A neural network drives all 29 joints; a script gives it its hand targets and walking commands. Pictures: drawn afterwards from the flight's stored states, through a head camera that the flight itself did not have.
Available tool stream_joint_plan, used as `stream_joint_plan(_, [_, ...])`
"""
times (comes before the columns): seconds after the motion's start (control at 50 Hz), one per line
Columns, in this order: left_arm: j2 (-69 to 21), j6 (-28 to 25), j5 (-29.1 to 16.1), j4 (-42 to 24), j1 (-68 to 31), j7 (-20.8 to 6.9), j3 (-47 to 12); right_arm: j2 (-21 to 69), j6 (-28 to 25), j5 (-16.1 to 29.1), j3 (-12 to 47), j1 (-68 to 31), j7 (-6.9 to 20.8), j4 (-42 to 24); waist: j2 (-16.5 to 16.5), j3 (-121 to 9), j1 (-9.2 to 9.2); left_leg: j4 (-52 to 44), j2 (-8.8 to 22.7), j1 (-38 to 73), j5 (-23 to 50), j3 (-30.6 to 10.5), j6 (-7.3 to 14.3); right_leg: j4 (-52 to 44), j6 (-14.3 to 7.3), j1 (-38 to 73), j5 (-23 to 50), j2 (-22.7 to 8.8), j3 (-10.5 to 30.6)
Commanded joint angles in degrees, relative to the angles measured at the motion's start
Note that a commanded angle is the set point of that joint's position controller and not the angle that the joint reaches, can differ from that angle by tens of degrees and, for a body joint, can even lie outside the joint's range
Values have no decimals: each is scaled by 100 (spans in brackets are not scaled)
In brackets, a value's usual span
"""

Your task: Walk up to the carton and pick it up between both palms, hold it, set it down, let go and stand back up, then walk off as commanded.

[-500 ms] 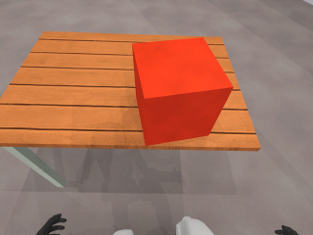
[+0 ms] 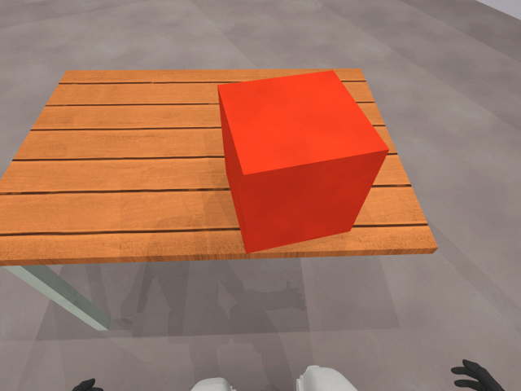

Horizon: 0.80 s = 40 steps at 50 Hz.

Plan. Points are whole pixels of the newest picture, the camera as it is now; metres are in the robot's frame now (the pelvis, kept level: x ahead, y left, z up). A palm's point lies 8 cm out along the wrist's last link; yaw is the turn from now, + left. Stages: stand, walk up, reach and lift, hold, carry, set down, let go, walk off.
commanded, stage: walk up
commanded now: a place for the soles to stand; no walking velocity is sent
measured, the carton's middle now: (288, 163) +0.52 -0.03 +0.01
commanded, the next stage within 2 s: none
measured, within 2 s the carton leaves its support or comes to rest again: neither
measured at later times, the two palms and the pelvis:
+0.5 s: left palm out of the picture +0.10 +0.31 -0.10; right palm out of the picture +0.11 -0.32 -0.08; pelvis +0.01 +0.00 +0.00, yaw -2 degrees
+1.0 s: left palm out of the picture +0.12 +0.31 -0.10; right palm out of the picture +0.11 -0.33 -0.08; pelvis +0.02 -0.01 +0.00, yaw -3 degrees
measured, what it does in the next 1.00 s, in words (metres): steps on the spot: right foot, then right foot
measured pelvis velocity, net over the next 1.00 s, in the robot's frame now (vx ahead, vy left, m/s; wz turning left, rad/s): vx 0.02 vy -0.01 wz -0.05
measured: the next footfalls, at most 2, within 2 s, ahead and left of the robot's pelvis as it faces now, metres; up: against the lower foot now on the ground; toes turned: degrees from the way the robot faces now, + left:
right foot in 0.18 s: +0.07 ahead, -0.14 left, +0.00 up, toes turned +0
right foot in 0.68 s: +0.08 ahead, -0.15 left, +0.00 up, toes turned -3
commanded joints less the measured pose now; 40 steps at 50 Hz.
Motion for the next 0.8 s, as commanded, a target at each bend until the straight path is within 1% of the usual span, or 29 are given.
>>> stream_joint_plan(0.0, [1053,-44,5,-82,394,-43,462,-1371,-181,-118,-542,-28,-71,0,1211,-545,-51,-1872,1373,1042,2321,-1490,1065,188,94,-516,-255,-232,-157])
stream_joint_plan(0.02, [1007,-43,2,-139,348,-48,464,-1399,-159,-126,-550,11,-65,-15,1445,-584,-81,-1757,1366,1047,2567,-1360,1099,36,81,-438,-282,-241,-297])
stream_joint_plan(0.06, [1009,-76,16,-173,238,-46,470,-1466,-115,-109,-583,12,-44,-61,1460,-575,-112,-1613,1438,900,2612,-1281,1148,-370,58,-211,-312,-236,-497])
stream_joint_plan(0.12, [948,-194,50,69,736,-9,516,-1265,-9,-52,-504,-396,-23,-182,1134,-819,215,-528,875,277,2191,-502,790,-1837,-24,1067,919,13,-669])
stream_joint_plan(0.14, [1117,-219,85,135,914,26,600,-1032,19,-22,-444,-239,-32,-196,662,-1019,239,148,659,-192,1596,-363,568,-1949,-138,1655,1225,-190,63])
stream_joint_plan(0.16, [1564,-259,144,80,1008,57,702,-775,42,35,-354,-274,-37,-335,-523,-918,262,1366,141,-1212,544,-75,238,-2425,-618,1948,1288,-1232,2117])
stream_joint_plan(0.18, [1817,-275,121,-62,765,66,692,-738,123,27,-304,-403,-85,-321,-648,-509,257,1607,-88,-1684,-1517,-157,184,-2997,-1276,1484,975,-2089,3375])
stream_joint_plan(0.2, [2018,-261,103,-128,602,56,729,-1096,145,-13,-409,-517,-117,-271,-468,-279,293,1939,-33,-1588,-1859,-404,187,-3134,-1639,1030,638,-2367,3660])
stream_joint_plan(0.24, [1791,-232,81,-160,365,79,644,-1136,120,-28,-447,-568,-94,-192,-485,247,196,1689,183,-1458,-1305,-435,207,-2994,-1488,585,826,-2001,3086])
stream_joint_plan(0.26, [1660,-224,89,-188,298,82,633,-1122,117,-28,-458,-454,-62,-142,-620,249,122,1354,176,-1266,-1110,-440,230,-2918,-1278,551,1037,-1734,2728])
stream_joint_plan(0.3, [1610,-183,118,-254,312,54,628,-1099,85,-42,-498,-130,-27,-43,-991,-113,100,856,-27,-877,-1050,-174,182,-2610,-1194,822,1844,-1535,2351])
stream_joint_plan(0.34, [1587,-125,88,-344,186,32,608,-1004,30,-27,-492,-56,-43,-2,-891,-227,-15,-44,-121,-154,-758,-10,220,-2258,-1129,493,2055,-1402,1948])
stream_joint_plan(0.38, [1271,-36,21,-426,-218,16,511,-930,-76,-46,-527,565,-70,252,-561,-502,-407,-1483,-272,1254,131,-75,319,-1266,-686,-140,2121,-989,1097])
stream_joint_plan(0.4, [891,-32,-19,-491,-196,22,391,-1248,-133,-158,-619,874,-105,319,270,-762,-515,-2154,483,1754,-222,-1461,519,88,-260,-711,1829,-554,534])
stream_joint_plan(0.42, [598,-16,-21,-498,-165,38,318,-1713,-176,-187,-664,752,-123,214,1113,-598,-443,-2675,1753,1896,-119,-3169,926,647,40,-1707,-211,189,79])
stream_joint_plan(0.44, [1158,24,32,-334,-228,119,463,-1941,-154,-83,-706,513,-85,188,697,-471,-417,-2756,2310,1343,-139,-3563,1432,1060,44,-1604,-836,-59,333])
stream_joint_plan(0.46, [1236,25,15,-306,-69,110,473,-1792,-161,-65,-670,240,-83,106,513,-242,-235,-2626,2198,1086,137,-3243,1506,1078,42,-1431,-721,-171,381])
stream_joint_plan(0.48, [1207,-8,-16,-232,20,77,472,-1596,-171,-64,-599,67,-86,57,554,-162,-117,-2367,1922,926,699,-2719,1407,870,28,-1128,-612,-212,306])
stream_joint_plan(0.52, [1041,-62,-26,-152,204,-9,454,-1431,-149,-107,-556,-26,-87,15,1017,-397,-62,-1939,1487,969,2000,-1789,1198,192,52,-650,-409,-329,-88])
stream_joint_plan(0.56, [997,-103,-8,-134,224,-24,470,-1428,-111,-107,-552,-89,-53,-15,1447,-585,-63,-1593,1350,794,2868,-1337,1114,-377,44,-23,-204,-252,-429])
stream_joint_plan(0.6, [924,-177,-4,16,452,-11,474,-1367,-36,-38,-525,-394,-22,-99,1200,-719,158,-959,1019,472,2802,-759,916,-1565,8,815,700,-123,-702])
stream_joint_plan(0.62, [989,-220,39,79,583,20,514,-1254,-2,-15,-489,-436,-18,-156,1029,-833,222,-455,806,236,2512,-562,737,-1807,-51,1213,1154,-52,-556])
stream_joint_plan(0.64, [1206,-247,88,150,823,60,610,-1036,23,24,-432,-345,-24,-199,494,-1033,268,327,593,-309,1975,-363,514,-1913,-216,1818,1500,-310,261])
stream_joint_plan(0.66, [1622,-279,153,106,847,88,686,-705,56,65,-320,-320,-36,-301,-686,-883,265,1415,59,-1318,693,-93,181,-2432,-737,2029,1469,-1379,2315])
stream_joint_plan(0.68, [1822,-275,106,-1,656,75,677,-848,137,47,-357,-511,-90,-257,-621,-557,297,1631,-146,-1497,-1710,-195,194,-2898,-1481,1409,1349,-2170,3218])
stream_joint_plan(0.7, [1935,-269,91,-71,457,63,682,-1103,152,5,-418,-522,-110,-208,-523,-309,262,1871,-60,-1397,-1945,-383,191,-2977,-1697,962,1150,-2378,3399])
stream_joint_plan(0.72, [1867,-250,55,-105,316,78,657,-1092,148,5,-422,-555,-95,-193,-532,32,237,1818,81,-1347,-1657,-384,201,-2975,-1651,665,1072,-2239,3173])
stream_joint_plan(0.76, [1638,-212,90,-157,105,86,620,-1047,124,2,-448,-439,-48,-98,-756,264,102,1197,123,-1052,-1103,-364,228,-2882,-1253,460,1265,-1732,2505])
stream_joint_plan(0.78, [1636,-190,113,-175,84,72,620,-1054,91,14,-481,-223,-27,-19,-995,-35,61,819,33,-839,-978,-214,206,-2683,-1183,734,1716,-1570,2208])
